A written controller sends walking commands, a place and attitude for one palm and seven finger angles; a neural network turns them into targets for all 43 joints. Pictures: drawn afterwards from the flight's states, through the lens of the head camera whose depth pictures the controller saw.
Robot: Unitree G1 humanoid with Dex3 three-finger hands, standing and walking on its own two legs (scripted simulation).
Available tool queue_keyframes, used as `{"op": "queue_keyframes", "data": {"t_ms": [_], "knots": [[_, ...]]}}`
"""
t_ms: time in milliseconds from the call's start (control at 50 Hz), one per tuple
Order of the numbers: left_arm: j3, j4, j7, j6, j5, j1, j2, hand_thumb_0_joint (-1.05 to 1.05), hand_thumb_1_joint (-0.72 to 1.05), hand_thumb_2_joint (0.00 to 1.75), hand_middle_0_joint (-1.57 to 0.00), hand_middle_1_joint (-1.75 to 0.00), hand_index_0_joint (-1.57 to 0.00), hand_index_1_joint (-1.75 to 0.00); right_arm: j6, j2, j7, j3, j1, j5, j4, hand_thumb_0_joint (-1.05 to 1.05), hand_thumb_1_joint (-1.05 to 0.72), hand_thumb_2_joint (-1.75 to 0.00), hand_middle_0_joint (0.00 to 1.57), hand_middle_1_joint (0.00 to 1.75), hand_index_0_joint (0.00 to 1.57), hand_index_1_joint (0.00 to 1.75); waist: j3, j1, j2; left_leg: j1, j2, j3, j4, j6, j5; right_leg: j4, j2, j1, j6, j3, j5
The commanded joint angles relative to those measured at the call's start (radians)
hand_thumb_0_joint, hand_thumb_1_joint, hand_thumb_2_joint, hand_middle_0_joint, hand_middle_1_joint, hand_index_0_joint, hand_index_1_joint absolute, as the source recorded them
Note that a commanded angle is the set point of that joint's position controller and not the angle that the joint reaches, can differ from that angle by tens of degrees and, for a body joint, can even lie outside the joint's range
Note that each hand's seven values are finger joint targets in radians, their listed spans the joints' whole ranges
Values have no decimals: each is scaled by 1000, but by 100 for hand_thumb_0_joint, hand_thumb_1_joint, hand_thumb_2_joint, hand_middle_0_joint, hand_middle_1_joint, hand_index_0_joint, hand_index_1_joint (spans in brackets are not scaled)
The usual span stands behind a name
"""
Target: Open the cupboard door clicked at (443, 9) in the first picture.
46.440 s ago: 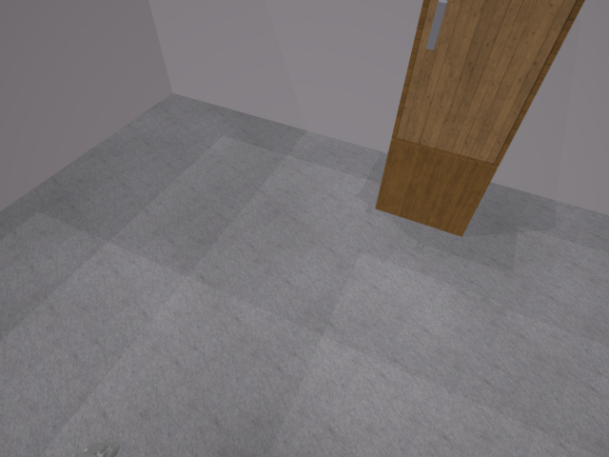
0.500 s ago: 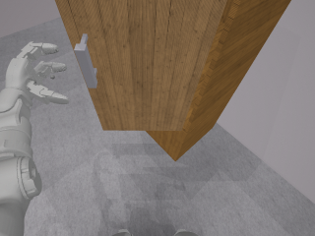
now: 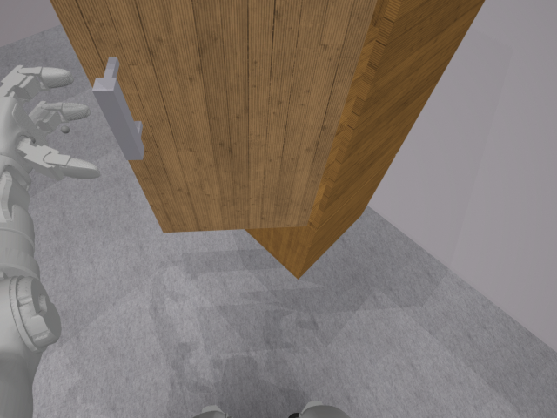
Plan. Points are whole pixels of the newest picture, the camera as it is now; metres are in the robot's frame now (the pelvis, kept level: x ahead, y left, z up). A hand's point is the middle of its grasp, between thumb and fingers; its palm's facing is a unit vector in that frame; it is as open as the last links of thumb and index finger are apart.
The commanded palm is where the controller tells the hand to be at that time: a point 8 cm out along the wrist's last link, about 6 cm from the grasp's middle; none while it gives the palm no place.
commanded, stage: move the hooked fingers beside the handle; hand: left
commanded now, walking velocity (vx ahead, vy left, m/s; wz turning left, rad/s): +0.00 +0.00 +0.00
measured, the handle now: (124, 111) +0.52 +0.18 +0.11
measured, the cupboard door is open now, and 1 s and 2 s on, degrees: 49 48 48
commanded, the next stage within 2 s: slide the fingers in behind the handle in 0.50 s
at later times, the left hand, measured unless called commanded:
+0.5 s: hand (68, 136) +0.46 +0.24 +0.12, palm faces +0.01 -1.00 -0.01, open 14.0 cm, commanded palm +0.45 +0.29 +0.11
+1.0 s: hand (96, 130) +0.48 +0.21 +0.12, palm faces +0.01 -1.00 -0.01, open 13.9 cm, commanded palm +0.45 +0.25 +0.11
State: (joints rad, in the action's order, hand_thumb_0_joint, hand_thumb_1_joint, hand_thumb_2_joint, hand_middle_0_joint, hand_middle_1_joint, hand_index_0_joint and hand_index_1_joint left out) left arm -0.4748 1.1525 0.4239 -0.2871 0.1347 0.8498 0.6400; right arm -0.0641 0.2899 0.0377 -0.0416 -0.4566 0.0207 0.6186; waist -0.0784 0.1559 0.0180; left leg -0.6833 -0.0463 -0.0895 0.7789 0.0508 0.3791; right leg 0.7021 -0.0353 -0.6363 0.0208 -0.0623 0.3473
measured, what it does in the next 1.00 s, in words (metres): stands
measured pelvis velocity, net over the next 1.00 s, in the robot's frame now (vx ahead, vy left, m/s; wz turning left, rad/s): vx -0.01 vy -0.01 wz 0.02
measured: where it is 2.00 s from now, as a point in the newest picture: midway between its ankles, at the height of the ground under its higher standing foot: outside the picture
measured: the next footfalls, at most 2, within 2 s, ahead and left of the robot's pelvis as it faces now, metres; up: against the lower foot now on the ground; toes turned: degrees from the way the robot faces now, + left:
none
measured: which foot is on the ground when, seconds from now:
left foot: down 0.00-1.00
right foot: down 0.00-1.00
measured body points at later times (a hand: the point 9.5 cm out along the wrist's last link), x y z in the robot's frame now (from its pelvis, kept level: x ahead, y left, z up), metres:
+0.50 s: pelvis -0.01 +0.00 +0.00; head +0.08 +0.01 +0.44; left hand +0.46 +0.29 +0.12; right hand +0.03 -0.27 -0.11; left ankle -0.01 +0.08 -0.71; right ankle -0.01 -0.11 -0.71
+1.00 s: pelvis -0.01 -0.01 +0.00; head +0.08 +0.01 +0.44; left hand +0.47 +0.26 +0.12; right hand -0.01 -0.28 -0.11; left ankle -0.01 +0.08 -0.71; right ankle -0.01 -0.11 -0.71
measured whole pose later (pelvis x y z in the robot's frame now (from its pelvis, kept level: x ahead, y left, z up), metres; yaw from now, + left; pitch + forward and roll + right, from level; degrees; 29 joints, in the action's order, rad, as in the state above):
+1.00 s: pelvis -0.01 -0.01 +0.00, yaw +1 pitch +15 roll -2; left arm -0.37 1.18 0.32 -0.30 0.13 0.91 0.55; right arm -0.03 0.29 0.03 -0.04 -0.44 0.02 0.64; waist -0.08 0.15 0.02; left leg -0.70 -0.04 -0.07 0.80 0.05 0.37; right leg 0.73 -0.03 -0.65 0.03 -0.08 0.35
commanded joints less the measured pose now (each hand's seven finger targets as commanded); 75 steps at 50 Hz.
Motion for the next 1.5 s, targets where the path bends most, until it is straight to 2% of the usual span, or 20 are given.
{"op": "queue_keyframes", "data": {"t_ms": [0, 140, 160, 280, 340, 420, 520, 600, 700, 800, 860, 920, 980, 1040, 1180, 1220, 1280, 1400, 1440, 1480], "knots": [[3, -218, 9, -53, 45, 401, 245, 0, -50, 30, -30, -120, -30, -120, 17, 182, 14, 69, -102, 6, -56, 0, -90, -90, 20, 30, 20, 30, -398, -17, 116, 392, 7, 125, -53, -11, -495, -55, -22, 89, -2, 26, -371], [58, -217, -10, -57, 52, 484, 186, 0, -50, 30, -30, -120, -30, -120, 31, 181, 22, 63, -85, 8, -42, 0, -90, -90, 20, 30, 20, 30, -359, 10, 115, 392, 12, 130, -53, -8, -445, -57, -16, 57, 1, 29, -337], [15, -212, -15, -59, 45, 489, 242, 0, -50, 30, -30, -120, -30, -120, 32, 188, 23, 66, -88, 5, -34, 0, -90, -90, 20, 30, 20, 30, -386, -1, 105, 392, 11, 133, -51, -11, -440, -52, -15, 71, 0, 32, -340], [44, -220, -22, -72, 34, 472, 209, 0, -50, 30, -30, -120, -30, -120, 37, 177, 19, 61, -65, 8, -49, 0, -90, -90, 20, 30, 20, 30, -416, -13, 143, 409, 14, 133, -42, -18, -476, -39, -11, 78, 0, 34, -362], [18, -184, -25, -63, 45, 443, 230, 0, -50, 30, -30, -120, -30, -120, 36, 183, 21, 59, -65, 8, -59, 0, -90, -90, 20, 30, 20, 30, -395, -20, 79, 356, 19, 127, -49, -10, -431, -39, -12, 108, 2, 32, -352], [25, -196, -29, -65, 32, 466, 239, 0, -50, 30, -30, -120, -30, -120, 38, 183, 22, 58, -59, 10, -61, 0, -90, -90, 20, 30, 20, 30, -388, -18, 92, 338, 21, 125, -55, -10, -386, -45, -8, 108, -2, 39, -331], [57, -160, -29, -67, 26, 522, 224, 0, -50, 30, -30, -120, -30, -120, 43, 186, 28, 53, -64, 13, -50, 0, -90, -90, 20, 30, 20, 30, -343, 10, 83, 301, 21, 128, -61, -7, -308, -53, -8, 79, -3, 42, -274], [35, -179, -32, -84, 30, 533, 236, 0, -50, 30, -30, -120, -30, -120, 51, 187, 28, 56, -79, 6, -38, 0, -90, -90, 20, 30, 20, 30, -413, 1, 120, 358, 18, 138, -49, -14, -351, -45, -11, 71, 1, 39, -281], [85, -168, -35, -72, 29, 526, 167, 0, -50, 30, -30, -120, -30, -120, 52, 184, 22, 58, -88, 5, -32, 0, -90, -90, 20, 30, 20, 30, -398, 8, 114, 360, 15, 145, -53, -15, -349, -45, -13, 39, 0, 30, -264], [46, -158, -78, -60, 19, 534, 201, 0, -50, 30, -30, -120, -30, -120, 51, 185, 17, 60, -101, 1, -35, 0, -90, -90, 20, 30, 20, 30, -381, 0, 74, 310, 18, 137, -58, -11, -324, -45, -13, 67, -3, 34, -262], [62, -206, -97, -80, 1, 540, 182, 0, -50, 30, -30, -120, -30, -120, 52, 179, 11, 64, -106, -2, -37, 0, -90, -90, 20, 30, 20, 30, -432, -4, 117, 360, 17, 140, -49, -16, -379, -34, -15, 63, 0, 33, -290], [95, -195, -98, -78, 8, 531, 124, 0, -50, 30, -30, -120, -30, -120, 54, 176, 6, 67, -103, 0, -33, 0, -90, -90, 20, 30, 20, 30, -403, 7, 96, 356, 14, 135, -52, -14, -349, -43, -17, 53, -1, 32, -275], [54, -209, -101, -81, 16, 522, 161, 0, -50, 30, -30, -120, -30, -120, 52, 178, 6, 68, -104, 0, -33, 0, -90, -90, 20, 30, 20, 30, -434, -10, 102, 364, 16, 133, -47, -15, -392, -35, -17, 83, 2, 34, -317], [91, -222, -119, -82, 17, 529, 102, 0, -50, 30, -30, -120, -30, -120, 54, 167, 2, 66, -97, -1, -39, 0, -90, -90, 20, 30, 20, 30, -398, -4, 105, 367, 18, 135, -47, -14, -404, -33, -18, 64, 3, 27, -314], [34, -241, -142, -86, 8, 445, 155, 0, -50, 30, -30, -120, -30, -120, 53, 163, -3, 67, -79, 2, -56, 0, -90, -90, 20, 30, 20, 30, -433, -38, 81, 331, 28, 105, -46, -9, -406, -32, -13, 156, -1, 46, -390], [61, -224, -136, -78, 12, 459, 127, 0, -50, 30, -30, -120, -30, -120, 53, 160, 0, 64, -73, 5, -57, 0, -90, -90, 20, 30, 20, 30, -382, -21, 36, 290, 29, 101, -57, -5, -362, -40, -13, 162, -5, 47, -376], [99, -254, -130, -87, 21, 470, 71, 0, -50, 30, -30, -120, -30, -120, 57, 154, 1, 66, -60, 7, -58, 0, -90, -90, 20, 30, 20, 30, -403, -18, 89, 343, 30, 102, -52, -7, -372, -43, -12, 134, -2, 46, -369], [146, -230, -139, -83, 28, 510, 12, 0, -50, 30, -30, -120, -30, -120, 67, 154, 1, 65, -53, 7, -40, 0, -90, -90, 20, 30, 20, 30, -355, 0, 83, 332, 31, 113, -58, -9, -320, -50, -9, 91, -1, 42, -313], [138, -214, -150, -83, 30, 528, 20, 0, -50, 30, -30, -120, -30, -120, 69, 159, 4, 66, -63, 6, -31, 0, -90, -90, 20, 30, 20, 30, -355, 9, 28, 318, 32, 117, -54, -4, -312, -50, -11, 99, -2, 41, -307], [121, -219, -160, -86, 19, 555, 52, 0, -50, 30, -30, -120, -30, -120, 72, 159, 4, 64, -58, 4, -28, 0, -90, -90, 20, 30, 20, 30, -387, 2, 75, 315, 35, 118, -54, -8, -310, -42, -6, 109, -2, 48, -310]]}}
